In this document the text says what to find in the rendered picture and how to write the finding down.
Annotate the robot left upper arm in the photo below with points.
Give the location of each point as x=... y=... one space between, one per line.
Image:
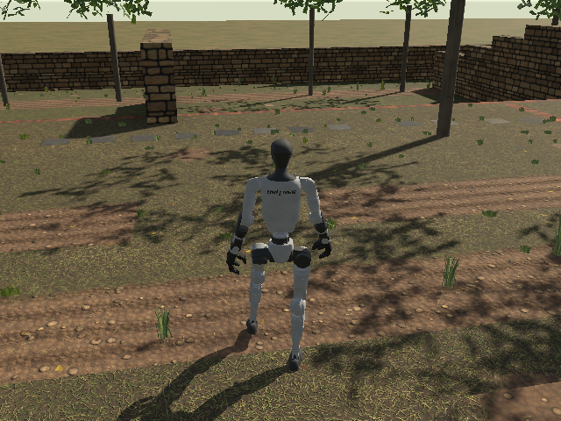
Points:
x=252 y=186

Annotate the robot right hand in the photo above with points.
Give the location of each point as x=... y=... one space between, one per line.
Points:
x=319 y=245

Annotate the robot right upper arm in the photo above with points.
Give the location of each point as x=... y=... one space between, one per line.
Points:
x=308 y=186

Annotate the left robot foot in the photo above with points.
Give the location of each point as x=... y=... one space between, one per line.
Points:
x=251 y=327

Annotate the robot right forearm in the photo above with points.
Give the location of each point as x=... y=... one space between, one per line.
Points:
x=322 y=231

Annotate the right robot shin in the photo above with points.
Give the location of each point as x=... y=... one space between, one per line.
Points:
x=297 y=325

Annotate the robot left forearm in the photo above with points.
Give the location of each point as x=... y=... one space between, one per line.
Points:
x=239 y=236

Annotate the robot left hand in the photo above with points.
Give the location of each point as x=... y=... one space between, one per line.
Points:
x=231 y=261

